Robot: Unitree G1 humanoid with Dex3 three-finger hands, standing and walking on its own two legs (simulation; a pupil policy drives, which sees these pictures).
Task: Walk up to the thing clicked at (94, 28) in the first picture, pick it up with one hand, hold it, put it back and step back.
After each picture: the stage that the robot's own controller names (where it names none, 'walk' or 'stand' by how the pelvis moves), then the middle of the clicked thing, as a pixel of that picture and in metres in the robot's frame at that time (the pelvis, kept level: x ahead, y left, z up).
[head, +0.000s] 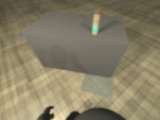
stand; (96, 23) +0.95 +0.03 +0.08
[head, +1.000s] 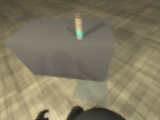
walk; (79, 27) +0.83 +0.23 +0.11
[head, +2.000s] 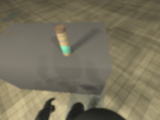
stand; (64, 42) +0.53 +0.27 +0.11
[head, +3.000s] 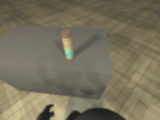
stand; (68, 46) +0.53 +0.24 +0.08
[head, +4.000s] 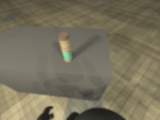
stand; (66, 48) +0.50 +0.24 +0.08
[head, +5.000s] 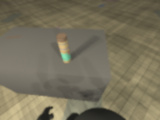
stand; (64, 49) +0.49 +0.26 +0.08
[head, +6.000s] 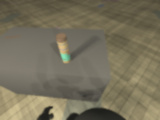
stand; (64, 49) +0.49 +0.26 +0.08
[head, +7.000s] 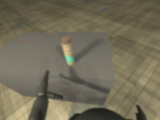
rise first; (68, 52) +0.48 +0.25 +0.08
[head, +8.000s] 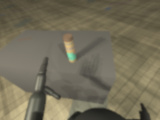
go down; (70, 49) +0.51 +0.25 +0.08
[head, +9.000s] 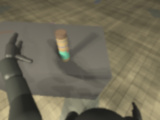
go down; (63, 47) +0.49 +0.23 +0.09
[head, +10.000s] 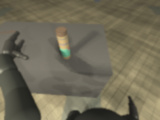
go down; (64, 45) +0.51 +0.23 +0.10
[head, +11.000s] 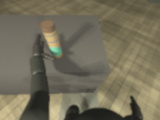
close in; (53, 42) +0.47 +0.26 +0.12
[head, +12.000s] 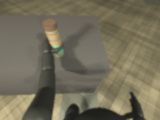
close; (55, 41) +0.49 +0.24 +0.13
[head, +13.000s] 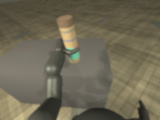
lift; (70, 42) +0.35 +0.15 +0.31
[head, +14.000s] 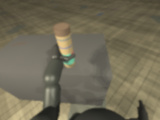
hold; (66, 48) +0.34 +0.17 +0.25
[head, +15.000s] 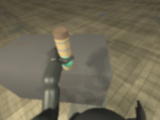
hold; (64, 51) +0.34 +0.19 +0.24
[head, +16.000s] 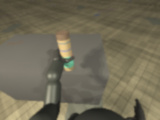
crouch; (66, 52) +0.37 +0.19 +0.20
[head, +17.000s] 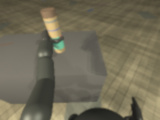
lower; (55, 33) +0.47 +0.23 +0.27
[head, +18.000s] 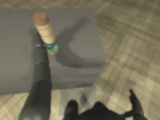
lower; (48, 36) +0.50 +0.25 +0.14
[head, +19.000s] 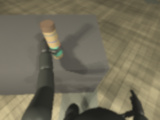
lower; (53, 42) +0.47 +0.25 +0.14
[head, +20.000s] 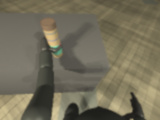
lower; (53, 41) +0.48 +0.25 +0.14
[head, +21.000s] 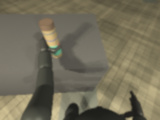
lower; (52, 41) +0.48 +0.25 +0.14
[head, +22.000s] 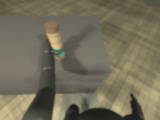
draw back; (56, 43) +0.47 +0.24 +0.13
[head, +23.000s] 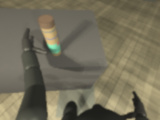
sink last; (52, 39) +0.48 +0.24 +0.14
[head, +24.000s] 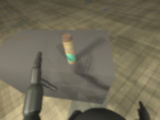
sink last; (69, 50) +0.48 +0.24 +0.11
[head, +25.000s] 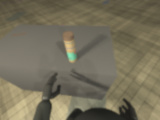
stand; (70, 48) +0.48 +0.23 +0.09
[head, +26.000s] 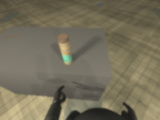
stand; (65, 51) +0.46 +0.24 +0.09
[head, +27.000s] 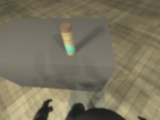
walk; (68, 41) +0.52 +0.21 +0.10
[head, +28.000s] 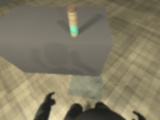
walk; (73, 22) +0.73 +0.22 +0.10
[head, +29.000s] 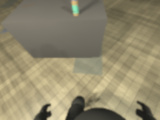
walk; (74, 2) +1.07 +0.31 +0.11
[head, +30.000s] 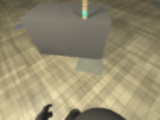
stand; (85, 8) +1.23 +0.22 +0.09
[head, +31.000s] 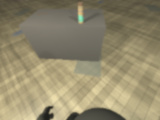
stand; (80, 13) +1.24 +0.25 +0.08
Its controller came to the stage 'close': yes
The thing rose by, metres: 0.20
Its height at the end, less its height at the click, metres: +0.00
